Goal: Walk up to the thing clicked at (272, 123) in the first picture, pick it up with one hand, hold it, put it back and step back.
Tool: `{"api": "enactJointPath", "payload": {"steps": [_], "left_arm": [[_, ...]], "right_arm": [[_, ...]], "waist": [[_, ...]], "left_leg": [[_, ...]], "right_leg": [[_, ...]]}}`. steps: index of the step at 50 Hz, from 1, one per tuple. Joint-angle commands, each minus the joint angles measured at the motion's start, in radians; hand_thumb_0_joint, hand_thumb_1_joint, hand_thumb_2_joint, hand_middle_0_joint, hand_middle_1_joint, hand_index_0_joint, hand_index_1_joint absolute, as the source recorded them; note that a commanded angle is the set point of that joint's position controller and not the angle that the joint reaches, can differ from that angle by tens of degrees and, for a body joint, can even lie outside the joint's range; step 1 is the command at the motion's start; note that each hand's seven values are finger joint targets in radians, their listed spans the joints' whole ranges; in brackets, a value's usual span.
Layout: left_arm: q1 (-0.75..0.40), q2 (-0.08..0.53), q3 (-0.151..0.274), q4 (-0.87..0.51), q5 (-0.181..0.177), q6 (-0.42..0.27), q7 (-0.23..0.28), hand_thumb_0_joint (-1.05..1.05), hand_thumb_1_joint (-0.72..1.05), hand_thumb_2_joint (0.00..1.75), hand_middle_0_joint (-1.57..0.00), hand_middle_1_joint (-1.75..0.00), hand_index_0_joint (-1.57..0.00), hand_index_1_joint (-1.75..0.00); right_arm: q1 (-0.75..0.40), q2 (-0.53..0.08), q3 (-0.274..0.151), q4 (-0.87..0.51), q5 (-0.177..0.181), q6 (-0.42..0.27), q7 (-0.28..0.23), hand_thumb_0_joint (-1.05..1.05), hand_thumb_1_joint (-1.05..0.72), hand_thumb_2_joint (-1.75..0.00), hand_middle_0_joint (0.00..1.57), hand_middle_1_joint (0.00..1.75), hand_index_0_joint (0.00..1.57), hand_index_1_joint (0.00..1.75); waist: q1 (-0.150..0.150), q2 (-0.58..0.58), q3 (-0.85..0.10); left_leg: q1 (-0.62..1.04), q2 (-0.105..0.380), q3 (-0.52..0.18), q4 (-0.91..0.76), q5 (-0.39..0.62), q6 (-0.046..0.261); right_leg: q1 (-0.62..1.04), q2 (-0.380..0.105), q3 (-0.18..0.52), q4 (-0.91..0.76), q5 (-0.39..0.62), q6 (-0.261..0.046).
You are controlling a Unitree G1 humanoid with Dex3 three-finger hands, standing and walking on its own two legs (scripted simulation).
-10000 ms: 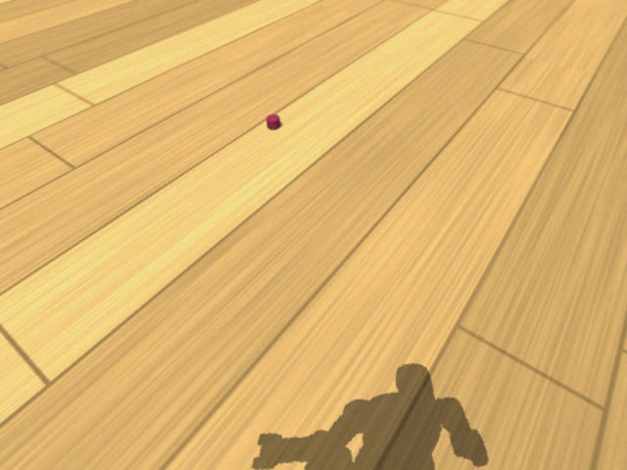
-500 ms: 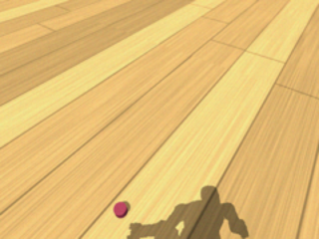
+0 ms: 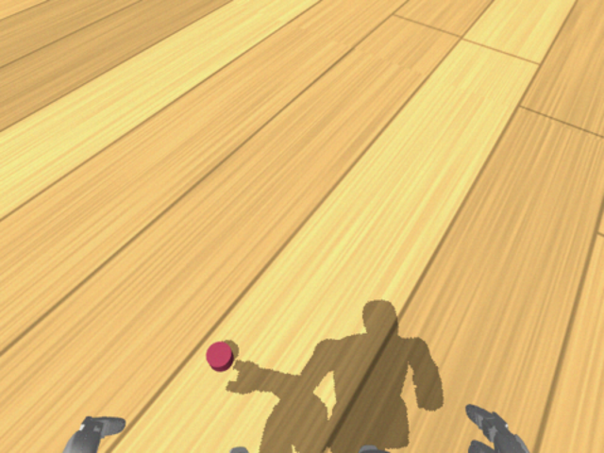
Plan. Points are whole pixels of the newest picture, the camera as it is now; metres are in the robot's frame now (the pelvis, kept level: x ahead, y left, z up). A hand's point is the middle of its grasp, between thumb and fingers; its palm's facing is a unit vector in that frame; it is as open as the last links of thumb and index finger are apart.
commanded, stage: rise first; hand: left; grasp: from above
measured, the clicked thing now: (220, 356) +0.45 +0.23 -0.71
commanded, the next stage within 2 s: none
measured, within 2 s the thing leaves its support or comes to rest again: neither
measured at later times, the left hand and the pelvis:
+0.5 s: hand out of the picture +0.14 +0.27 -0.24, palm faces -0.28 -0.78 -0.56, open 14.1 cm; pelvis -0.02 +0.00 -0.09, yaw +0 degrees
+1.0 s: hand (171, 400) +0.29 +0.28 -0.43, palm faces -0.47 -0.29 -0.84, open 14.0 cm; pelvis -0.08 -0.01 -0.29, yaw -3 degrees
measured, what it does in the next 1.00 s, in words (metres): lowers itself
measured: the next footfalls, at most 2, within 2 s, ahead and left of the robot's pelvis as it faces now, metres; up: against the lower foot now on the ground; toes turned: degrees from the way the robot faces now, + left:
none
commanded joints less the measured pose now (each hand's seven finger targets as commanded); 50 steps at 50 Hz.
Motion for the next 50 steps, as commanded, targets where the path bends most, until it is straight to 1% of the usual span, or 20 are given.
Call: {"api": "enactJointPath", "payload": {"steps": [1,4,9,12,17,18,21,22,23,24,26,28,31,32,34,36,43,44,45,50], "left_arm": [[0.019,0.173,0.041,-0.240,0.038,-0.019,0.012,0.00,-0.58,1.01,-0.08,-1.06,-0.06,-1.07],[0.083,0.171,0.048,-0.307,0.070,0.001,0.022,0.00,-0.58,1.02,-0.06,-1.06,-0.05,-1.08],[0.146,0.170,0.045,-0.410,0.099,0.036,0.028,0.00,-0.59,1.00,-0.07,-1.07,-0.06,-1.08],[0.186,0.154,0.032,-0.470,0.098,0.054,0.032,0.00,-0.57,0.99,-0.07,-1.08,-0.07,-1.08],[0.159,0.173,0.030,-0.499,0.126,0.066,0.038,0.00,-0.56,0.98,-0.07,-1.09,-0.07,-1.09],[0.126,0.175,0.019,-0.472,0.144,0.059,0.039,0.00,-0.55,0.97,-0.06,-1.09,-0.06,-1.09],[0.036,0.214,0.040,-0.408,0.197,0.012,0.049,0.00,-0.53,0.96,-0.06,-1.09,-0.06,-1.08],[0.026,0.190,0.019,-0.378,0.216,-0.009,0.052,0.00,-0.53,0.96,-0.05,-1.10,-0.06,-1.09],[0.016,0.180,-0.002,-0.368,0.240,-0.031,0.053,0.00,-0.53,0.97,-0.06,-1.09,-0.06,-1.09],[-0.021,0.190,-0.006,-0.356,0.264,-0.054,0.057,0.00,-0.53,0.97,-0.06,-1.09,-0.06,-1.09],[-0.063,0.233,0.017,-0.357,0.309,-0.098,0.070,0.00,-0.54,1.00,-0.05,-1.09,-0.05,-1.09],[-0.101,0.242,0.002,-0.341,0.358,-0.127,0.088,0.00,-0.53,0.99,-0.05,-1.09,-0.05,-1.09],[-0.177,0.299,0.028,-0.288,0.422,-0.158,0.120,0.00,-0.57,1.02,-0.05,-1.09,-0.05,-1.10],[-0.218,0.338,0.052,-0.286,0.442,-0.168,0.129,0.00,-0.55,1.01,-0.04,-1.10,-0.04,-1.10],[-0.270,0.358,0.049,-0.242,0.484,-0.177,0.145,0.00,-0.56,1.02,-0.05,-1.10,-0.05,-1.10],[-0.352,0.362,0.042,-0.193,0.512,-0.187,0.149,0.00,-0.57,1.04,-0.05,-1.09,-0.04,-1.10],[-0.676,0.477,0.033,-0.056,0.646,-0.264,0.163,0.00,-0.56,1.05,-0.05,-1.07,-0.04,-1.08],[-0.670,0.494,0.042,0.018,0.666,-0.270,0.168,0.00,-0.54,1.04,-0.05,-1.08,-0.05,-1.08],[-0.736,0.512,0.039,-0.025,0.675,-0.289,0.172,0.00,-0.56,1.06,-0.05,-1.07,-0.04,-1.08],[-0.834,0.583,0.056,0.077,0.759,-0.325,0.196,0.00,-0.55,1.04,-0.05,-1.09,-0.05,-1.09]], "right_arm": [[-0.015,-0.153,-0.066,-0.145,0.001,-0.062,-0.018,0.00,-0.88,-0.90,0.20,0.30,0.20,0.30],[-0.019,-0.150,-0.065,-0.163,-0.001,-0.072,-0.021,0.00,-0.87,-0.89,0.20,0.30,0.20,0.30],[-0.030,-0.147,-0.063,-0.190,-0.005,-0.090,-0.022,0.00,-0.89,-0.90,0.20,0.30,0.20,0.30],[-0.039,-0.134,-0.060,-0.214,-0.006,-0.100,-0.023,0.00,-0.90,-0.90,0.20,0.30,0.20,0.30],[-0.055,-0.136,-0.053,-0.225,-0.007,-0.120,-0.029,0.00,-0.90,-0.90,0.20,0.30,0.20,0.30],[-0.061,-0.137,-0.051,-0.220,-0.007,-0.125,-0.030,0.00,-0.89,-0.90,0.20,0.30,0.20,0.30],[-0.077,-0.141,-0.049,-0.209,-0.011,-0.143,-0.025,0.00,-0.87,-0.89,0.20,0.30,0.20,0.30],[-0.082,-0.140,-0.047,-0.207,-0.014,-0.149,-0.019,0.00,-0.87,-0.89,0.20,0.30,0.20,0.30],[-0.081,-0.149,-0.054,-0.199,-0.013,-0.157,-0.012,0.00,-0.86,-0.89,0.20,0.30,0.20,0.30],[-0.084,-0.160,-0.057,-0.193,-0.011,-0.163,-0.006,0.00,-0.86,-0.89,0.20,0.30,0.20,0.30],[-0.093,-0.171,-0.065,-0.181,-0.010,-0.171,0.001,0.00,-0.85,-0.89,0.20,0.30,0.20,0.30],[-0.094,-0.181,-0.070,-0.168,-0.009,-0.174,0.008,0.00,-0.85,-0.89,0.20,0.30,0.20,0.30],[-0.100,-0.192,-0.076,-0.137,-0.005,-0.167,0.017,0.00,-0.87,-0.89,0.20,0.30,0.20,0.30],[-0.097,-0.199,-0.080,-0.130,-0.006,-0.161,0.020,0.00,-0.86,-0.89,0.20,0.30,0.20,0.30],[-0.091,-0.198,-0.083,-0.110,-0.006,-0.150,0.026,0.00,-0.87,-0.89,0.20,0.30,0.20,0.30],[-0.081,-0.201,-0.087,-0.093,-0.009,-0.139,0.035,0.00,-0.87,-0.90,0.20,0.30,0.20,0.30],[-0.033,-0.207,-0.098,-0.036,-0.027,-0.106,0.046,0.00,-0.86,-0.89,0.20,0.30,0.20,0.30],[-0.018,-0.204,-0.092,-0.008,-0.029,-0.097,0.049,0.00,-0.86,-0.89,0.20,0.30,0.20,0.30],[-0.037,-0.210,-0.096,-0.035,-0.032,-0.096,0.050,0.00,-0.86,-0.89,0.20,0.30,0.20,0.30],[0.007,-0.216,-0.093,0.014,-0.047,-0.063,0.055,0.00,-0.87,-0.90,0.20,0.30,0.20,0.30]], "waist": [[0.015,0.066,-0.245],[0.019,0.074,-0.274],[0.014,0.095,-0.299],[0.006,0.066,-0.306],[-0.014,0.075,-0.307],[-0.028,0.062,-0.303],[-0.019,0.068,-0.307],[-0.027,0.056,-0.319],[-0.020,0.057,-0.344],[-0.024,0.077,-0.374],[-0.003,0.122,-0.443],[-0.014,0.124,-0.495],[0.009,0.138,-0.552],[0.011,0.142,-0.582],[0.017,0.125,-0.629],[0.012,0.093,-0.647],[-0.009,0.039,-0.718],[-0.009,0.039,-0.688],[-0.006,0.042,-0.707],[-0.010,0.080,-0.724]], "left_leg": [[0.078,-0.027,-0.003,0.002,0.209,0.010],[0.045,-0.020,-0.017,0.041,0.211,0.008],[-0.005,-0.010,-0.038,0.107,0.218,0.007],[-0.064,-0.019,-0.021,0.159,0.185,0.018],[-0.148,-0.017,-0.032,0.227,0.140,0.019],[-0.174,-0.017,-0.036,0.255,0.132,0.022],[-0.291,-0.024,-0.029,0.349,0.079,0.023],[-0.327,-0.026,-0.032,0.381,0.067,0.023],[-0.349,-0.026,-0.033,0.410,0.054,0.022],[-0.362,-0.023,-0.047,0.429,0.056,0.017],[-0.379,-0.019,-0.062,0.476,0.052,0.010],[-0.418,-0.020,-0.069,0.531,0.064,0.008],[-0.482,-0.019,-0.068,0.614,0.085,0.010],[-0.515,-0.022,-0.062,0.647,0.088,0.013],[-0.570,-0.026,-0.046,0.713,0.109,0.021],[-0.646,-0.028,-0.044,0.760,0.066,0.025],[-0.871,-0.030,-0.009,0.938,-0.093,0.042],[-0.899,-0.030,-0.016,0.940,-0.134,0.040],[-0.921,-0.030,-0.011,0.964,-0.144,0.042],[-0.960,-0.029,-0.018,1.016,-0.193,0.042]], "right_leg": [[-0.020,0.047,-0.027,0.012,0.171,-0.042],[-0.063,0.048,-0.026,0.059,0.163,-0.044],[-0.144,0.046,-0.027,0.132,0.149,-0.045],[-0.154,0.046,-0.022,0.150,0.150,-0.039],[-0.248,0.045,-0.022,0.219,0.113,-0.041],[-0.278,0.046,-0.024,0.243,0.106,-0.040],[-0.393,0.044,-0.018,0.338,0.063,-0.042],[-0.426,0.043,-0.018,0.372,0.054,-0.042],[-0.467,0.044,-0.018,0.409,0.037,-0.044],[-0.515,0.044,-0.018,0.456,0.030,-0.047],[-0.600,0.041,-0.015,0.533,0.016,-0.051],[-0.655,0.041,-0.020,0.596,0.031,-0.052],[-0.752,0.042,-0.019,0.680,0.035,-0.056],[-0.763,0.042,-0.017,0.702,0.042,-0.055],[-0.781,0.045,-0.015,0.737,0.065,-0.054],[-0.813,0.049,-0.018,0.770,0.037,-0.054],[-0.878,0.054,-0.008,0.848,-0.075,-0.045],[-0.921,0.056,-0.019,0.867,-0.126,-0.048],[-0.920,0.057,-0.017,0.874,-0.139,-0.046],[-1.013,0.065,-0.039,0.945,-0.197,-0.053]]}}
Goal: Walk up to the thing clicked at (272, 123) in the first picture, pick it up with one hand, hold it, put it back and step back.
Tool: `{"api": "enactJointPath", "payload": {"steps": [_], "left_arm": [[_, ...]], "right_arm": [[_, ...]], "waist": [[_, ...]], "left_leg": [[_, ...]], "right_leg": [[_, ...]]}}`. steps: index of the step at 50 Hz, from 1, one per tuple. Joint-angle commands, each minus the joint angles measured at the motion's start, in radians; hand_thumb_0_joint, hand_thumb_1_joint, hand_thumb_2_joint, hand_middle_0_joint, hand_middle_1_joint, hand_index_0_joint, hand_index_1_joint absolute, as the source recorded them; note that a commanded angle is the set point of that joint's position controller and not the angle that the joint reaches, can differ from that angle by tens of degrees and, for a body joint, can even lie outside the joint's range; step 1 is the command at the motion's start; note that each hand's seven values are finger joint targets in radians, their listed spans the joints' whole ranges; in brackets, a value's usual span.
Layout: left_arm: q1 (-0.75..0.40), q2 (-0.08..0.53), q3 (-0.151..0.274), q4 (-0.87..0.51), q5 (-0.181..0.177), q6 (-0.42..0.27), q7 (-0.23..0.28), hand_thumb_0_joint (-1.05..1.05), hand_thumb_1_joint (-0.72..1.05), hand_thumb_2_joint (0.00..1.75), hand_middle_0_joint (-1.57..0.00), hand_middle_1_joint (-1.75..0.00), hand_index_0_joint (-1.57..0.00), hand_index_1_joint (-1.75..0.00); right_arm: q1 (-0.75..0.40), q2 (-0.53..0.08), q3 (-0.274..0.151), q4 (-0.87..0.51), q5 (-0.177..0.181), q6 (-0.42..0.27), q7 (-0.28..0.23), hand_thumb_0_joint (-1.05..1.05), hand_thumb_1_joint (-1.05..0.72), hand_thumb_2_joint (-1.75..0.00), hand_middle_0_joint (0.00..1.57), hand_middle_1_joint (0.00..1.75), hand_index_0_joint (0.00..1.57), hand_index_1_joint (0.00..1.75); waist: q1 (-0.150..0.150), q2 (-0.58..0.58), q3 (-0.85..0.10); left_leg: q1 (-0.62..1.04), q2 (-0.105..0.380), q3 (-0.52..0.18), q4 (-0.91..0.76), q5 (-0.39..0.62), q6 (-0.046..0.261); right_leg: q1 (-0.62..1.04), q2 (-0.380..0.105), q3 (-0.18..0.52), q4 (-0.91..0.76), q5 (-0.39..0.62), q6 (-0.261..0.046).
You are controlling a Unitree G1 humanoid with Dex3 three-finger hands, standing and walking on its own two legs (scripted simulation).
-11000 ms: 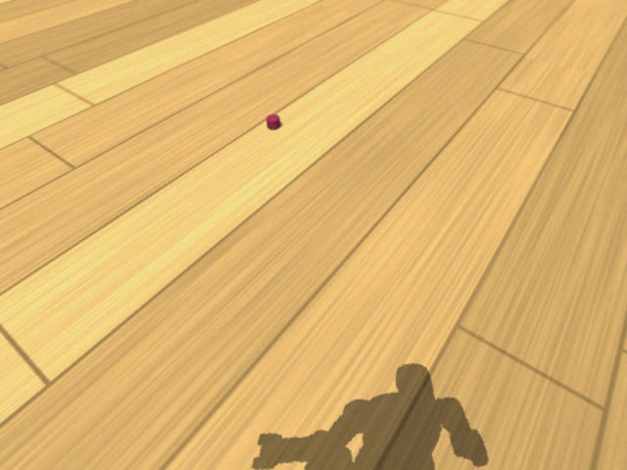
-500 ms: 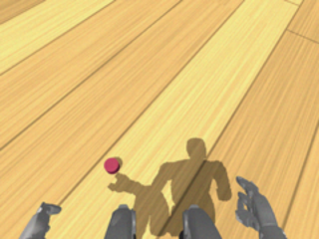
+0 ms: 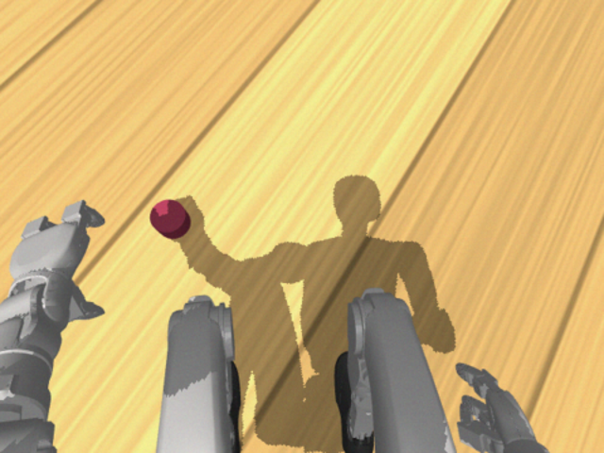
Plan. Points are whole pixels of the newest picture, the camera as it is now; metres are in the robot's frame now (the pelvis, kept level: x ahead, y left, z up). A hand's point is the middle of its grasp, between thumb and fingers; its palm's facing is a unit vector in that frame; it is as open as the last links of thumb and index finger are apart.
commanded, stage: rise first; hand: left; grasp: from above
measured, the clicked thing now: (171, 219) +0.52 +0.27 -0.42
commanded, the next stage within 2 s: none
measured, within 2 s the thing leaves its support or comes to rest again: neither
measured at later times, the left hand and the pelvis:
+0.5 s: hand (109, 241) +0.43 +0.31 -0.23, palm faces -0.46 -0.04 -0.89, open 14.1 cm; pelvis -0.01 +0.01 -0.08, yaw -3 degrees
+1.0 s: hand (127, 228) +0.46 +0.30 -0.28, palm faces -0.45 -0.05 -0.89, open 14.1 cm; pelvis +0.00 +0.01 -0.11, yaw -5 degrees
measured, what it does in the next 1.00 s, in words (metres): lowers itself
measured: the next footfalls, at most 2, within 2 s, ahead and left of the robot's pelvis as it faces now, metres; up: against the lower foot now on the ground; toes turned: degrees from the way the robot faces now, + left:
none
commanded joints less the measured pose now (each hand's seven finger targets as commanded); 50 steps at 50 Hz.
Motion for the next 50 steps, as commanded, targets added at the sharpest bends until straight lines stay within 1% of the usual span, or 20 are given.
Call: {"api": "enactJointPath", "payload": {"steps": [1,4,5,6,7,11,15,16,17,19,20,23,26,30,34,37,40,43,46,50], "left_arm": [[-0.268,0.324,0.071,-0.065,0.078,-0.046,0.055,0.00,-0.56,1.05,-0.05,-1.08,-0.05,-1.08],[-0.320,0.356,0.081,-0.021,0.123,-0.060,0.081,0.00,-0.55,1.04,-0.05,-1.07,-0.05,-1.07],[-0.342,0.392,0.092,-0.029,0.136,-0.067,0.090,0.00,-0.56,1.04,-0.05,-1.06,-0.06,-1.06],[-0.353,0.391,0.095,-0.032,0.151,-0.069,0.099,0.00,-0.55,1.03,-0.05,-1.06,-0.06,-1.05],[-0.328,0.365,0.077,0.052,0.172,-0.062,0.105,0.00,-0.55,1.03,-0.05,-1.05,-0.06,-1.05],[-0.440,0.405,0.075,0.048,0.229,-0.078,0.135,0.00,-0.55,1.03,-0.06,-1.02,-0.06,-1.02],[-0.515,0.388,0.035,0.104,0.274,-0.089,0.153,0.00,-0.57,1.04,-0.06,-1.00,-0.06,-1.01],[-0.500,0.407,0.050,0.153,0.284,-0.088,0.159,0.00,-0.56,1.03,-0.06,-1.00,-0.06,-1.00],[-0.554,0.407,0.035,0.105,0.288,-0.096,0.165,0.00,-0.55,1.03,-0.06,-0.99,-0.06,-1.00],[-0.559,0.411,0.030,0.158,0.317,-0.099,0.172,0.00,-0.55,1.03,-0.06,-0.99,-0.06,-0.99],[-0.553,0.443,0.050,0.182,0.329,-0.102,0.178,0.00,-0.55,1.03,-0.07,-0.98,-0.06,-0.99],[-0.636,0.420,0.010,0.168,0.354,-0.112,0.188,0.00,-0.54,1.01,-0.07,-1.00,-0.07,-0.99],[-0.623,0.451,0.033,0.235,0.374,-0.112,0.205,0.00,-0.53,1.00,-0.06,-1.01,-0.07,-1.00],[-0.655,0.453,0.039,0.272,0.373,-0.104,0.226,0.00,-0.53,1.00,-0.06,-1.01,-0.07,-1.00],[-0.689,0.470,0.031,0.309,0.380,-0.095,0.236,0.00,-0.53,0.99,-0.07,-1.02,-0.08,-1.01],[-0.703,0.496,0.048,0.306,0.375,-0.093,0.241,0.00,-0.54,1.00,-0.06,-1.02,-0.07,-1.01],[-0.701,0.474,0.035,0.323,0.368,-0.087,0.243,0.00,-0.55,1.00,-0.06,-1.03,-0.07,-1.02],[-0.701,0.517,0.052,0.305,0.369,-0.087,0.243,0.00,-0.54,1.00,-0.06,-1.03,-0.07,-1.02],[-0.677,0.488,0.038,0.328,0.363,-0.084,0.238,0.00,-0.54,1.00,-0.06,-1.04,-0.07,-1.02],[-0.676,0.514,0.057,0.303,0.360,-0.088,0.239,0.00,-0.54,1.00,-0.06,-1.03,-0.07,-1.02]], "right_arm": [[0.157,-0.189,-0.072,-0.048,-0.003,-0.005,-0.012,0.00,-0.87,-0.90,0.20,0.30,0.20,0.30],[0.174,-0.192,-0.065,-0.030,-0.014,0.018,-0.007,0.00,-0.88,-0.90,0.20,0.30,0.20,0.30],[0.163,-0.192,-0.062,-0.037,-0.017,0.026,-0.004,0.00,-0.89,-0.90,0.20,0.30,0.20,0.30],[0.162,-0.198,-0.063,-0.043,-0.020,0.031,-0.003,0.00,-0.89,-0.90,0.20,0.30,0.20,0.30],[0.182,-0.196,-0.061,-0.013,-0.025,0.042,0.001,0.00,-0.89,-0.90,0.20,0.30,0.20,0.30],[0.204,-0.209,-0.058,-0.002,-0.038,0.067,0.011,0.00,-0.90,-0.90,0.20,0.30,0.20,0.30],[0.204,-0.211,-0.047,0.007,-0.050,0.079,0.020,0.00,-0.91,-0.90,0.20,0.30,0.20,0.30],[0.211,-0.217,-0.045,0.014,-0.054,0.082,0.022,0.00,-0.90,-0.90,0.20,0.30,0.20,0.30],[0.204,-0.216,-0.045,0.010,-0.057,0.083,0.023,0.00,-0.90,-0.90,0.20,0.30,0.20,0.30],[0.204,-0.217,-0.039,0.016,-0.064,0.087,0.027,0.00,-0.90,-0.90,0.20,0.30,0.20,0.30],[0.211,-0.219,-0.034,0.026,-0.068,0.090,0.029,0.00,-0.90,-0.90,0.20,0.30,0.20,0.30],[0.191,-0.222,-0.026,0.011,-0.079,0.090,0.035,0.00,-0.90,-0.90,0.20,0.30,0.20,0.30],[0.208,-0.226,-0.022,0.037,-0.086,0.094,0.036,0.00,-0.90,-0.90,0.20,0.30,0.20,0.30],[0.219,-0.226,-0.008,0.032,-0.101,0.090,0.045,0.00,-0.90,-0.90,0.20,0.30,0.20,0.30],[0.210,-0.233,0.005,0.028,-0.110,0.086,0.046,0.00,-0.90,-0.90,0.20,0.30,0.20,0.30],[0.208,-0.234,0.010,0.029,-0.112,0.085,0.047,0.00,-0.90,-0.90,0.20,0.30,0.20,0.30],[0.212,-0.236,0.019,0.025,-0.118,0.083,0.050,0.00,-0.90,-0.90,0.20,0.30,0.20,0.30],[0.216,-0.239,0.025,0.027,-0.119,0.085,0.051,0.00,-0.90,-0.90,0.20,0.30,0.20,0.30],[0.217,-0.239,0.029,0.026,-0.124,0.086,0.057,0.00,-0.90,-0.90,0.20,0.30,0.20,0.30],[0.232,-0.242,0.034,0.027,-0.129,0.091,0.060,0.00,-0.90,-0.90,0.20,0.30,0.20,0.30]], "waist": [[-0.003,0.083,-0.637],[-0.022,0.073,-0.629],[-0.009,0.086,-0.637],[-0.008,0.110,-0.659],[-0.028,0.116,-0.621],[-0.042,0.186,-0.630],[-0.074,0.221,-0.601],[-0.084,0.197,-0.572],[-0.083,0.208,-0.585],[-0.090,0.216,-0.563],[-0.087,0.221,-0.564],[-0.109,0.259,-0.569],[-0.111,0.238,-0.571],[-0.124,0.240,-0.586],[-0.143,0.237,-0.569],[-0.131,0.258,-0.596],[-0.155,0.232,-0.558],[-0.141,0.248,-0.596],[-0.156,0.256,-0.571],[-0.154,0.255,-0.612]], "left_leg": [[0.365,-0.040,0.088,-0.164,0.074,0.061],[0.317,-0.041,0.086,-0.119,0.075,0.067],[0.307,-0.043,0.089,-0.109,0.082,0.067],[0.346,-0.039,0.084,-0.102,0.101,0.064],[0.340,-0.038,0.077,-0.098,0.095,0.062],[0.353,-0.037,0.060,-0.077,0.099,0.055],[0.344,-0.036,0.044,-0.057,0.081,0.051],[0.321,-0.035,0.042,-0.044,0.080,0.054],[0.325,-0.036,0.042,-0.039,0.071,0.055],[0.299,-0.038,0.045,-0.026,0.055,0.054],[0.290,-0.040,0.043,-0.018,0.050,0.054],[0.300,-0.038,0.038,-0.002,0.054,0.052],[0.290,-0.039,0.043,0.029,0.083,0.054],[0.275,-0.040,0.051,0.057,0.123,0.057],[0.235,-0.040,0.052,0.078,0.091,0.060],[0.240,-0.040,0.053,0.090,0.098,0.058],[0.201,-0.038,0.051,0.103,0.088,0.062],[0.206,-0.037,0.057,0.121,0.127,0.063],[0.196,-0.035,0.053,0.127,0.128,0.060],[0.203,-0.035,0.052,0.145,0.185,0.060]], "right_leg": [[0.301,0.043,-0.033,-0.234,0.087,-0.039],[0.271,0.046,-0.043,-0.200,0.094,-0.036],[0.279,0.046,-0.042,-0.189,0.098,-0.038],[0.248,0.048,-0.052,-0.171,0.116,-0.041],[0.208,0.048,-0.062,-0.150,0.112,-0.043],[0.140,0.048,-0.081,-0.091,0.124,-0.051],[0.069,0.048,-0.095,-0.049,0.118,-0.054],[0.058,0.047,-0.099,-0.043,0.119,-0.052],[0.051,0.046,-0.097,-0.042,0.111,-0.053],[0.024,0.047,-0.100,-0.029,0.095,-0.054],[0.027,0.047,-0.102,-0.020,0.092,-0.053],[-0.010,0.045,-0.109,0.006,0.101,-0.053],[-0.013,0.047,-0.109,0.020,0.127,-0.051],[0.003,0.049,-0.115,0.034,0.162,-0.048],[-0.008,0.053,-0.117,0.041,0.144,-0.047],[-0.010,0.056,-0.117,0.057,0.146,-0.048],[-0.011,0.057,-0.124,0.058,0.145,-0.044],[0.028,0.060,-0.118,0.062,0.184,-0.042],[0.011,0.061,-0.126,0.078,0.186,-0.043],[0.054,0.063,-0.126,0.088,0.244,-0.040]]}}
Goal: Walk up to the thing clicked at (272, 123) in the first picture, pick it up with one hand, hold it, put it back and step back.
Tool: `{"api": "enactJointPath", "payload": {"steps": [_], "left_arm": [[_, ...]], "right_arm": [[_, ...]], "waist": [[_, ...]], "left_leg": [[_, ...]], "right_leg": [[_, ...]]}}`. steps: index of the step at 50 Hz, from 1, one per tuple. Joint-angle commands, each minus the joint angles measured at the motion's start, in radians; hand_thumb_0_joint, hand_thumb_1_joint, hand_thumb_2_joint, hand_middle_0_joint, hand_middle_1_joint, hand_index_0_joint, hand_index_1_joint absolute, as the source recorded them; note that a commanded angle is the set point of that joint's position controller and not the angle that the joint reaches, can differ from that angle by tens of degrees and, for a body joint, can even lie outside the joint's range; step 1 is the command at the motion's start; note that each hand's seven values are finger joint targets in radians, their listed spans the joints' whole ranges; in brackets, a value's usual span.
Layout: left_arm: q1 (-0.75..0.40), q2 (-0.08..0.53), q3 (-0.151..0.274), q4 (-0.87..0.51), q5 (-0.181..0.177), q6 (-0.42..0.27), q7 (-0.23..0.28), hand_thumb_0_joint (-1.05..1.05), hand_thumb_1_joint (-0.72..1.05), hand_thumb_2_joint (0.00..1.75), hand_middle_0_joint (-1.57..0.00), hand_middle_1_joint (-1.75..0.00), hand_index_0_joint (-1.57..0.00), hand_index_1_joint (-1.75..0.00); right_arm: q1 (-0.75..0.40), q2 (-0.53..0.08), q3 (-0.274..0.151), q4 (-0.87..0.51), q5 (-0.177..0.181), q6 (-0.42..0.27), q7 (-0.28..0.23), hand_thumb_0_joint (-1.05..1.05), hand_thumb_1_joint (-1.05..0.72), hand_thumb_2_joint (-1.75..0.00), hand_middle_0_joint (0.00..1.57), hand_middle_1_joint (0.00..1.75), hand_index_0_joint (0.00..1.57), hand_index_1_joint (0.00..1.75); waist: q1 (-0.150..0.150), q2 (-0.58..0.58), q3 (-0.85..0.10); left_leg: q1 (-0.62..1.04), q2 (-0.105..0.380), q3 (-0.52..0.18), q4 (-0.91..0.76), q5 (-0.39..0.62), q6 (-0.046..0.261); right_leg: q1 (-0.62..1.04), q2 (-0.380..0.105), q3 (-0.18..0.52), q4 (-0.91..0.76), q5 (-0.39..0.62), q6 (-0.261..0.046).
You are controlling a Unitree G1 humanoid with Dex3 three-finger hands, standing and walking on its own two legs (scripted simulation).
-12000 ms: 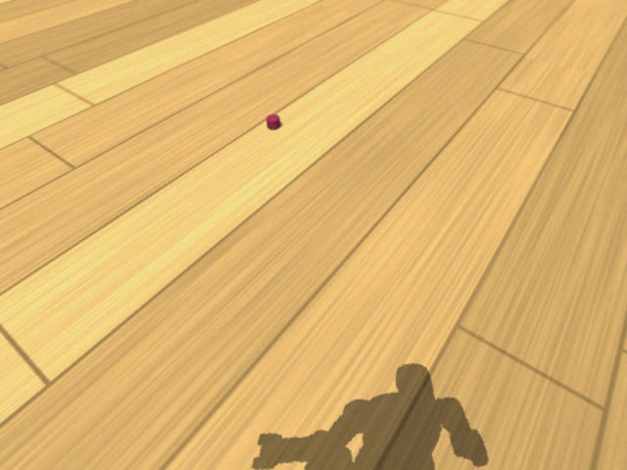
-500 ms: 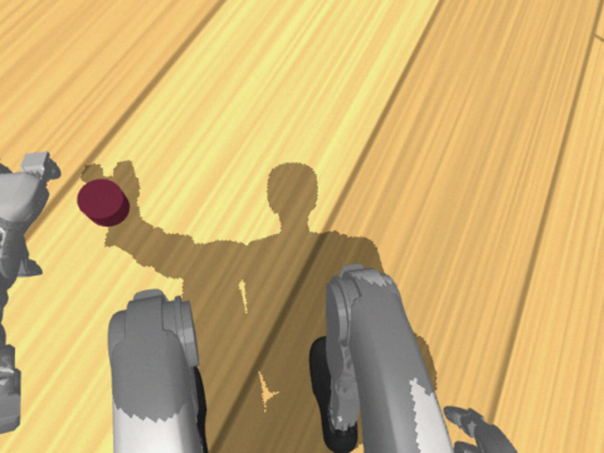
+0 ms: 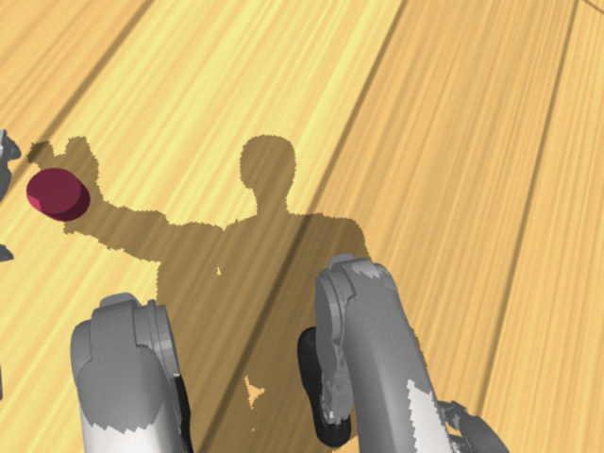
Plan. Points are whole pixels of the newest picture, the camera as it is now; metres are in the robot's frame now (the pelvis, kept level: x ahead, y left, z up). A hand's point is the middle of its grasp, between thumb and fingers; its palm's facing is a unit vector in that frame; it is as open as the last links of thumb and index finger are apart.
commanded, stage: rise first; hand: left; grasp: from above
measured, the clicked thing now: (60, 195) +0.50 +0.30 -0.31
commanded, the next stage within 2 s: approach in 1.90 s
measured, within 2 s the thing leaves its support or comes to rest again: neither
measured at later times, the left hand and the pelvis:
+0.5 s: hand (0, 209) +0.45 +0.33 -0.19, palm faces -0.45 -0.09 -0.89, open 14.2 cm; pelvis +0.00 +0.00 -0.01, yaw -1 degrees
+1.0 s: hand (2, 206) +0.46 +0.33 -0.20, palm faces -0.45 -0.10 -0.89, open 14.2 cm; pelvis +0.00 +0.00 -0.02, yaw -2 degrees
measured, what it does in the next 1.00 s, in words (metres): stands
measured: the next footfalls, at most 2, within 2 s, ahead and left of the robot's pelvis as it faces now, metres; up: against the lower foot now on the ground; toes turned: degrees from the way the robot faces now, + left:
none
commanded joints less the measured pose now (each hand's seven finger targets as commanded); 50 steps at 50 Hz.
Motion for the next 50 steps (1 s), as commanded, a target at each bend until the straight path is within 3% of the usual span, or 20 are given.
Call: {"api": "enactJointPath", "payload": {"steps": [1,3,4,7,10,16,18,19,20,26,28,33,34,35,42,43,50], "left_arm": [[-0.255,0.281,0.034,-0.145,-0.015,0.002,0.033,0.00,-0.54,0.99,-0.06,-1.04,-0.07,-1.03],[-0.273,0.272,0.033,-0.140,-0.020,-0.002,0.033,0.00,-0.55,1.00,-0.06,-1.03,-0.07,-1.02],[-0.273,0.292,0.042,-0.152,-0.023,-0.003,0.036,0.00,-0.55,1.00,-0.06,-1.03,-0.07,-1.02],[-0.277,0.283,0.038,-0.149,-0.019,-0.007,0.042,0.00,-0.54,1.00,-0.06,-1.03,-0.07,-1.02],[-0.276,0.285,0.036,-0.149,-0.015,-0.008,0.044,0.00,-0.54,0.99,-0.06,-1.03,-0.07,-1.02],[-0.276,0.281,0.029,-0.127,-0.009,-0.007,0.053,0.00,-0.56,1.00,-0.06,-1.04,-0.06,-1.03],[-0.288,0.296,0.044,-0.133,-0.012,-0.005,0.058,0.00,-0.55,1.00,-0.06,-1.03,-0.07,-1.02],[-0.290,0.287,0.029,-0.114,-0.009,-0.004,0.055,0.00,-0.55,1.00,-0.06,-1.04,-0.07,-1.03],[-0.314,0.287,0.029,-0.133,-0.012,-0.008,0.057,0.00,-0.61,1.08,-0.07,-0.98,-0.04,-1.01],[-0.301,0.301,0.029,-0.108,-0.005,-0.001,0.059,0.00,-0.57,1.02,-0.07,-1.02,-0.06,-1.03],[-0.317,0.303,0.026,-0.089,-0.008,-0.004,0.059,0.00,-0.57,1.02,-0.07,-1.02,-0.06,-1.03],[-0.312,0.321,0.031,-0.083,-0.003,-0.011,0.058,0.00,-0.58,1.03,-0.06,-1.02,-0.06,-1.03],[-0.320,0.342,0.049,-0.092,-0.004,-0.013,0.064,0.00,-0.57,1.02,-0.07,-1.02,-0.06,-1.02],[-0.301,0.322,0.028,-0.068,0.001,-0.010,0.062,0.00,-0.58,1.03,-0.06,-1.03,-0.06,-1.03],[-0.330,0.336,0.030,-0.051,0.004,-0.009,0.067,0.00,-0.57,1.03,-0.07,-1.01,-0.06,-1.02],[-0.334,0.361,0.043,-0.058,0.002,-0.010,0.068,0.00,-0.57,1.03,-0.07,-1.01,-0.06,-1.02],[-0.334,0.378,0.043,-0.062,0.008,-0.023,0.064,0.00,-0.57,1.03,-0.06,-1.01,-0.06,-1.02]], "right_arm": [[0.207,-0.247,-0.077,-0.006,0.001,0.004,-0.012,0.00,-0.90,-0.90,0.20,0.30,0.20,0.30],[0.210,-0.251,-0.074,-0.008,0.000,0.006,-0.009,0.00,-0.90,-0.90,0.20,0.30,0.20,0.30],[0.203,-0.253,-0.074,-0.009,0.001,0.006,-0.008,0.00,-0.90,-0.90,0.20,0.30,0.20,0.30],[0.210,-0.255,-0.070,-0.009,-0.002,0.008,-0.008,0.00,-0.90,-0.90,0.20,0.30,0.20,0.30],[0.204,-0.255,-0.071,-0.009,-0.002,0.008,-0.006,0.00,-0.90,-0.90,0.20,0.30,0.20,0.30],[0.210,-0.258,-0.062,-0.007,-0.008,0.007,-0.002,0.00,-0.91,-0.90,0.20,0.30,0.20,0.30],[0.212,-0.265,-0.062,-0.006,-0.008,0.006,-0.001,0.00,-0.90,-0.90,0.20,0.30,0.20,0.30],[0.203,-0.265,-0.062,-0.012,-0.007,0.005,0.000,0.00,-0.90,-0.90,0.20,0.30,0.20,0.30],[0.201,-0.268,-0.062,-0.011,-0.008,0.005,-0.002,0.00,-0.91,-0.90,0.20,0.30,0.20,0.30],[0.204,-0.270,-0.050,-0.011,-0.012,0.000,0.003,0.00,-0.91,-0.90,0.20,0.30,0.20,0.30],[0.209,-0.271,-0.047,-0.014,-0.013,-0.001,0.004,0.00,-0.90,-0.90,0.20,0.30,0.20,0.30],[0.200,-0.274,-0.036,-0.018,-0.017,-0.001,0.004,0.00,-0.90,-0.90,0.20,0.30,0.20,0.30],[0.198,-0.279,-0.036,-0.018,-0.017,0.000,0.004,0.00,-0.90,-0.90,0.20,0.30,0.20,0.30],[0.199,-0.273,-0.032,-0.019,-0.022,-0.002,0.005,0.00,-0.90,-0.90,0.20,0.30,0.20,0.30],[0.205,-0.285,-0.025,-0.014,-0.021,-0.006,0.006,0.00,-0.90,-0.90,0.20,0.30,0.20,0.30],[0.205,-0.287,-0.021,-0.019,-0.024,-0.006,0.008,0.00,-0.90,-0.90,0.20,0.30,0.20,0.30],[0.197,-0.287,-0.014,-0.019,-0.031,-0.005,0.007,0.00,-0.90,-0.90,0.20,0.30,0.20,0.30]], "waist": [[0.018,0.285,-0.703],[0.000,0.295,-0.685],[0.012,0.309,-0.681],[-0.001,0.293,-0.686],[0.007,0.325,-0.690],[-0.010,0.316,-0.673],[-0.008,0.325,-0.666],[-0.015,0.327,-0.650],[-0.018,0.326,-0.664],[-0.022,0.340,-0.664],[-0.042,0.307,-0.639],[-0.027,0.317,-0.652],[-0.026,0.338,-0.658],[-0.034,0.347,-0.640],[-0.056,0.349,-0.618],[-0.050,0.343,-0.621],[-0.043,0.362,-0.638]], "left_leg": [[0.537,-0.016,0.126,-0.219,0.204,0.052],[0.524,-0.017,0.123,-0.223,0.187,0.049],[0.528,-0.016,0.121,-0.226,0.179,0.048],[0.530,-0.014,0.120,-0.208,0.190,0.049],[0.545,-0.016,0.116,-0.219,0.187,0.044],[0.528,-0.016,0.116,-0.198,0.205,0.046],[0.540,-0.016,0.112,-0.205,0.194,0.045],[0.525,-0.015,0.110,-0.204,0.175,0.045],[0.534,-0.014,0.107,-0.203,0.174,0.045],[0.537,-0.015,0.110,-0.186,0.199,0.045],[0.494,-0.017,0.108,-0.179,0.175,0.051],[0.496,-0.017,0.105,-0.183,0.150,0.047],[0.508,-0.019,0.103,-0.187,0.151,0.044],[0.502,-0.018,0.106,-0.182,0.161,0.044],[0.512,-0.016,0.095,-0.171,0.186,0.042],[0.496,-0.017,0.096,-0.168,0.180,0.046],[0.504,-0.016,0.095,-0.168,0.166,0.043]], "right_leg": [[0.348,0.041,-0.098,-0.231,0.250,-0.072],[0.330,0.041,-0.104,-0.226,0.232,-0.074],[0.322,0.040,-0.105,-0.223,0.223,-0.077],[0.330,0.042,-0.106,-0.223,0.238,-0.074],[0.306,0.043,-0.109,-0.212,0.229,-0.078],[0.322,0.043,-0.109,-0.207,0.253,-0.074],[0.299,0.041,-0.114,-0.201,0.238,-0.076],[0.284,0.043,-0.117,-0.201,0.224,-0.077],[0.285,0.042,-0.118,-0.203,0.225,-0.076],[0.301,0.043,-0.115,-0.196,0.251,-0.074],[0.302,0.043,-0.116,-0.203,0.234,-0.070],[0.302,0.048,-0.122,-0.199,0.206,-0.074],[0.290,0.047,-0.126,-0.189,0.205,-0.075],[0.299,0.049,-0.123,-0.190,0.218,-0.074],[0.272,0.046,-0.132,-0.175,0.242,-0.074],[0.284,0.048,-0.130,-0.180,0.239,-0.072],[0.283,0.050,-0.134,-0.174,0.226,-0.073]]}}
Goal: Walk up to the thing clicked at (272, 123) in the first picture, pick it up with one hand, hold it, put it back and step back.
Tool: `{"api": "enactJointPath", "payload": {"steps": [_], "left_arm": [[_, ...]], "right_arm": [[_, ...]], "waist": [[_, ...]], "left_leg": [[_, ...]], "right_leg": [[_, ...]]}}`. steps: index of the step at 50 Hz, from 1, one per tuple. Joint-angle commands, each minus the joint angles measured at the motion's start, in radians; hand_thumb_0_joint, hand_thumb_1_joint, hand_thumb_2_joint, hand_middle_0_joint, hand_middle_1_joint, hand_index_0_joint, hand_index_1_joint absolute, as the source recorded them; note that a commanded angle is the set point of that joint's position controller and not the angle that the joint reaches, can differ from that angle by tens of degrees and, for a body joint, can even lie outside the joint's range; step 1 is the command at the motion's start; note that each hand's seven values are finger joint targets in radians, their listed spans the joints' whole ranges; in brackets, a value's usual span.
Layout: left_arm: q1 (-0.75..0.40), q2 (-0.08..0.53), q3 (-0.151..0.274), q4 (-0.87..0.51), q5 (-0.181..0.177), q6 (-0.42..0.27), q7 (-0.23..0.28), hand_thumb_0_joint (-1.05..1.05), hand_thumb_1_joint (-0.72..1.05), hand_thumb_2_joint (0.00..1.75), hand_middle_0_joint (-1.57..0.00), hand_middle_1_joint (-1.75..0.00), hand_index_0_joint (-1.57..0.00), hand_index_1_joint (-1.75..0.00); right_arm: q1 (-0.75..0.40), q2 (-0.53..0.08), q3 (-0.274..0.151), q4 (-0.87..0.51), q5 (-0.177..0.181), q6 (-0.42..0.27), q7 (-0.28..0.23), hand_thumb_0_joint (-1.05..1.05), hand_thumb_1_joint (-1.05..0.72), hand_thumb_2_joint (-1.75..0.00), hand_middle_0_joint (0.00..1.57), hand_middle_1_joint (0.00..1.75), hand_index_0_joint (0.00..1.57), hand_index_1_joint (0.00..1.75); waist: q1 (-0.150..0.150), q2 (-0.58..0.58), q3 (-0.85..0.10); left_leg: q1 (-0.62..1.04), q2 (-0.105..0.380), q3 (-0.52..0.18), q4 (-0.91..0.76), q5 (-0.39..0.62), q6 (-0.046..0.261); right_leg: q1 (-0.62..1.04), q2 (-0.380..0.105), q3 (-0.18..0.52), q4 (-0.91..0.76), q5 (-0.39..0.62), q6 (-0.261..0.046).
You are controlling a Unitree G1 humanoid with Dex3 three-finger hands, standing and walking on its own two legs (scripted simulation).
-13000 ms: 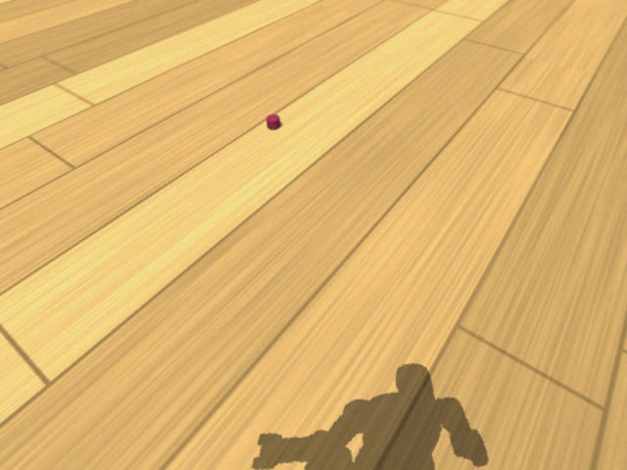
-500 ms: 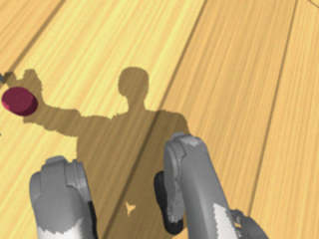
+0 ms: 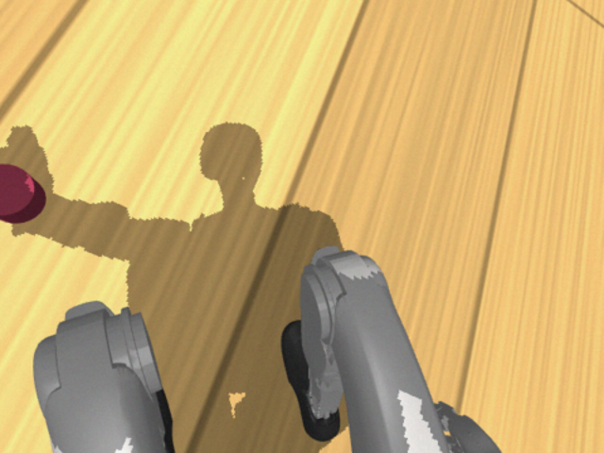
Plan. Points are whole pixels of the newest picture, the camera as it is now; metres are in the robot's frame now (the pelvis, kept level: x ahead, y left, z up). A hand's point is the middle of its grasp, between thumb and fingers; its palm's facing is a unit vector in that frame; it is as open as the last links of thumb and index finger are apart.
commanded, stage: rise first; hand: left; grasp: from above
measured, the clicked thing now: (10, 194) +0.49 +0.31 -0.29
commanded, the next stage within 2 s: approach in 0.90 s
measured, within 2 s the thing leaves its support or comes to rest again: neither
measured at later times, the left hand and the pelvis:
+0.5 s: hand out of the picture +0.45 +0.35 -0.17, palm faces -0.45 -0.10 -0.89, open 14.2 cm; pelvis +0.00 +0.00 +0.00, yaw +0 degrees
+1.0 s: hand out of the picture +0.45 +0.35 -0.17, palm faces -0.44 -0.10 -0.89, open 13.9 cm; pelvis +0.00 +0.00 +0.00, yaw +0 degrees
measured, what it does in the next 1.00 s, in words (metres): stands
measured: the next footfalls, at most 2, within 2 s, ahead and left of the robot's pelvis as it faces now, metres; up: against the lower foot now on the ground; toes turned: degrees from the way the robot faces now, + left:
none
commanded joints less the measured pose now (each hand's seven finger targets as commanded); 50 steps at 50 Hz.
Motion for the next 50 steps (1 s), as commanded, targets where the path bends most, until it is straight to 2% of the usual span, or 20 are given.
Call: {"api": "enactJointPath", "payload": {"steps": [1,3,6,10,13,14,15,17,20,21,27,33,34,39,40,42,44,47,49,50], "left_arm": [[-0.290,0.286,0.024,-0.145,-0.006,-0.008,0.037,0.00,-0.58,1.03,-0.07,-1.01,-0.06,-1.02],[-0.293,0.280,0.018,-0.136,-0.003,-0.006,0.037,0.00,-0.58,1.03,-0.06,-1.02,-0.05,-1.03],[-0.280,0.311,0.037,-0.152,-0.008,-0.003,0.034,0.00,-0.57,1.03,-0.07,-1.02,-0.06,-1.03],[-0.278,0.279,0.016,-0.151,-0.013,0.006,0.022,0.00,-0.56,1.01,-0.07,-1.02,-0.07,-1.02],[-0.274,0.276,0.016,-0.182,-0.022,0.007,0.012,0.00,-0.56,1.01,-0.07,-1.02,-0.06,-1.02],[-0.262,0.251,-0.003,-0.156,-0.024,0.010,0.006,0.00,-0.56,1.01,-0.07,-1.01,-0.07,-1.02],[-0.292,0.257,-0.002,-0.165,-0.024,0.007,0.003,0.00,-0.55,1.01,-0.08,-1.01,-0.07,-1.01],[-0.284,0.277,0.004,-0.182,-0.024,0.003,-0.001,0.00,-0.57,1.02,-0.08,-1.01,-0.07,-1.02],[-0.293,0.255,-0.006,-0.189,-0.026,0.001,-0.002,0.00,-0.55,1.01,-0.08,-1.01,-0.07,-1.01],[-0.300,0.274,0.003,-0.200,-0.025,-0.001,0.000,0.00,-0.56,1.02,-0.08,-1.01,-0.07,-1.01],[-0.286,0.277,0.013,-0.182,-0.017,0.003,0.006,0.00,-0.56,1.02,-0.08,-1.01,-0.07,-1.01],[-0.300,0.269,-0.006,-0.137,-0.012,0.008,0.002,0.00,-0.55,1.01,-0.10,-0.99,-0.09,-1.00],[-0.321,0.270,-0.010,-0.157,-0.008,0.005,-0.001,0.00,-0.53,1.00,-0.10,-0.99,-0.10,-1.00],[-0.301,0.273,-0.005,-0.167,-0.019,0.003,-0.010,0.00,-0.51,0.98,-0.12,-0.98,-0.12,-0.99],[-0.287,0.251,-0.017,-0.151,-0.023,0.004,-0.013,0.00,-0.51,0.98,-0.12,-0.98,-0.11,-0.99],[-0.305,0.272,-0.007,-0.179,-0.026,-0.001,-0.012,0.00,-0.50,0.97,-0.13,-0.97,-0.12,-0.98],[-0.295,0.291,0.011,-0.209,-0.021,-0.005,-0.006,0.00,-0.51,0.98,-0.12,-0.97,-0.12,-0.98],[-0.292,0.266,0.003,-0.192,-0.020,0.001,-0.005,0.00,-0.50,0.97,-0.14,-0.96,-0.13,-0.96],[-0.298,0.278,0.007,-0.210,-0.021,0.002,-0.003,0.00,-0.50,0.97,-0.14,-0.96,-0.13,-0.96],[-0.286,0.277,0.015,-0.193,-0.022,0.005,-0.002,0.00,-0.58,1.05,-0.14,-0.91,-0.10,-0.96]], "right_arm": [[0.198,-0.269,-0.081,0.001,0.001,0.005,-0.015,0.00,-0.90,-0.90,0.20,0.30,0.20,0.30],[0.208,-0.271,-0.080,0.002,-0.002,0.001,-0.013,0.00,-0.90,-0.90,0.20,0.30,0.20,0.30],[0.203,-0.273,-0.080,-0.002,0.003,0.001,-0.013,0.00,-0.90,-0.90,0.20,0.30,0.20,0.30],[0.205,-0.272,-0.081,-0.002,0.003,0.004,-0.013,0.00,-0.90,-0.90,0.20,0.30,0.20,0.30],[0.203,-0.274,-0.085,-0.006,0.004,0.006,-0.012,0.00,-0.90,-0.90,0.20,0.30,0.20,0.30],[0.204,-0.273,-0.087,-0.005,0.008,0.006,-0.011,0.00,-0.90,-0.90,0.20,0.30,0.20,0.30],[0.205,-0.277,-0.085,-0.007,0.008,0.008,-0.011,0.00,-0.90,-0.90,0.20,0.30,0.20,0.30],[0.205,-0.273,-0.084,-0.009,0.013,0.010,-0.011,0.00,-0.90,-0.90,0.20,0.30,0.20,0.30],[0.208,-0.271,-0.084,-0.007,0.012,0.011,-0.010,0.00,-0.90,-0.90,0.20,0.30,0.20,0.30],[0.206,-0.272,-0.081,-0.010,0.015,0.011,-0.010,0.00,-0.90,-0.90,0.20,0.30,0.20,0.30],[0.200,-0.268,-0.079,-0.016,0.017,0.017,-0.010,0.00,-0.90,-0.90,0.20,0.30,0.20,0.30],[0.199,-0.271,-0.078,-0.019,0.021,0.014,-0.015,0.00,-0.90,-0.90,0.20,0.30,0.20,0.30],[0.201,-0.271,-0.075,-0.018,0.016,0.014,-0.014,0.00,-0.90,-0.90,0.20,0.30,0.20,0.30],[0.211,-0.271,-0.075,-0.017,0.017,0.010,-0.013,0.00,-0.90,-0.90,0.20,0.30,0.20,0.30],[0.210,-0.269,-0.079,-0.017,0.020,0.011,-0.012,0.00,-0.90,-0.90,0.20,0.30,0.20,0.30],[0.208,-0.276,-0.081,-0.021,0.021,0.010,-0.012,0.00,-0.90,-0.90,0.20,0.30,0.20,0.30],[0.206,-0.273,-0.080,-0.014,0.022,0.015,-0.014,0.00,-0.90,-0.90,0.20,0.30,0.20,0.30],[0.218,-0.265,-0.082,-0.014,0.023,0.015,-0.010,0.00,-0.90,-0.90,0.20,0.30,0.20,0.30],[0.212,-0.265,-0.083,-0.015,0.028,0.016,-0.009,0.00,-0.90,-0.90,0.20,0.30,0.20,0.30],[0.212,-0.267,-0.085,-0.013,0.027,0.017,-0.010,0.00,-0.91,-0.90,0.20,0.30,0.20,0.30]], "waist": [[0.001,0.394,-0.693],[-0.011,0.381,-0.674],[0.013,0.394,-0.693],[-0.001,0.396,-0.687],[0.007,0.422,-0.694],[0.000,0.401,-0.671],[-0.011,0.395,-0.672],[0.005,0.396,-0.680],[-0.006,0.386,-0.684],[0.000,0.390,-0.698],[0.010,0.401,-0.698],[-0.002,0.381,-0.643],[-0.010,0.385,-0.658],[-0.002,0.385,-0.684],[-0.003,0.380,-0.680],[-0.004,0.398,-0.687],[0.018,0.425,-0.728],[-0.002,0.388,-0.703],[0.015,0.413,-0.712],[0.015,0.403,-0.701]], "left_leg": [[0.544,-0.009,0.132,-0.241,0.170,0.040],[0.539,-0.008,0.129,-0.236,0.177,0.041],[0.549,-0.006,0.132,-0.238,0.183,0.041],[0.564,-0.006,0.129,-0.236,0.202,0.040],[0.571,-0.007,0.128,-0.253,0.192,0.036],[0.569,-0.006,0.125,-0.252,0.189,0.036],[0.564,-0.007,0.121,-0.257,0.179,0.036],[0.549,-0.008,0.128,-0.246,0.179,0.041],[0.557,-0.007,0.129,-0.244,0.188,0.041],[0.562,-0.007,0.128,-0.242,0.196,0.041],[0.548,-0.011,0.133,-0.255,0.179,0.040],[0.533,-0.012,0.127,-0.268,0.128,0.041],[0.540,-0.013,0.129,-0.265,0.135,0.041],[0.551,-0.013,0.128,-0.262,0.175,0.041],[0.562,-0.012,0.124,-0.267,0.170,0.038],[0.568,-0.011,0.124,-0.261,0.178,0.038],[0.586,-0.012,0.132,-0.258,0.203,0.035],[0.564,-0.012,0.132,-0.249,0.205,0.041],[0.561,-0.011,0.133,-0.261,0.194,0.038],[0.562,-0.014,0.133,-0.264,0.191,0.038]], "right_leg": [[0.311,0.041,-0.111,-0.221,0.223,-0.084],[0.306,0.039,-0.113,-0.218,0.231,-0.083],[0.319,0.039,-0.110,-0.221,0.236,-0.083],[0.307,0.038,-0.111,-0.218,0.255,-0.082],[0.304,0.036,-0.115,-0.219,0.242,-0.084],[0.287,0.036,-0.116,-0.218,0.239,-0.086],[0.282,0.035,-0.119,-0.220,0.229,-0.085],[0.307,0.038,-0.110,-0.231,0.236,-0.083],[0.312,0.036,-0.110,-0.232,0.246,-0.081],[0.322,0.038,-0.109,-0.233,0.253,-0.080],[0.322,0.038,-0.109,-0.233,0.233,-0.083],[0.277,0.035,-0.113,-0.238,0.187,-0.087],[0.289,0.037,-0.112,-0.242,0.195,-0.085],[0.314,0.035,-0.112,-0.237,0.229,-0.083],[0.299,0.035,-0.115,-0.233,0.222,-0.086],[0.296,0.034,-0.115,-0.231,0.230,-0.085],[0.320,0.034,-0.108,-0.226,0.251,-0.085],[0.319,0.036,-0.107,-0.234,0.259,-0.082],[0.314,0.036,-0.105,-0.233,0.246,-0.086],[0.307,0.034,-0.108,-0.232,0.240,-0.086]]}}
